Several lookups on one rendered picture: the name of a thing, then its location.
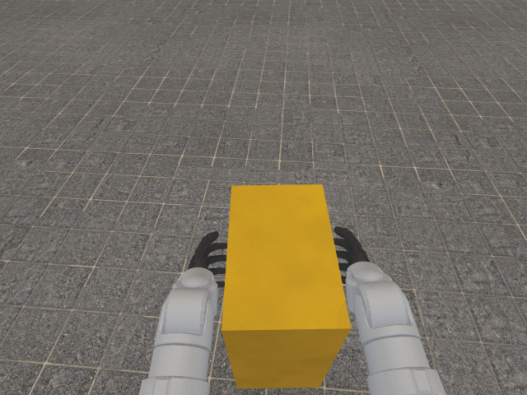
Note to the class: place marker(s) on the robot left forearm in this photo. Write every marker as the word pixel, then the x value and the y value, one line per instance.
pixel 184 337

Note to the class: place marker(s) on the right robot hand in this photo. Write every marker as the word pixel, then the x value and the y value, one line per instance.
pixel 354 252

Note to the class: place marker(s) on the robot right forearm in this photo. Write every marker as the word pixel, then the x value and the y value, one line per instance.
pixel 395 357

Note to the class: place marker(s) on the left robot hand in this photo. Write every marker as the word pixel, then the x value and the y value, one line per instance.
pixel 201 259

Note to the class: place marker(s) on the carton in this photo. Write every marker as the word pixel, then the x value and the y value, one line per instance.
pixel 284 315

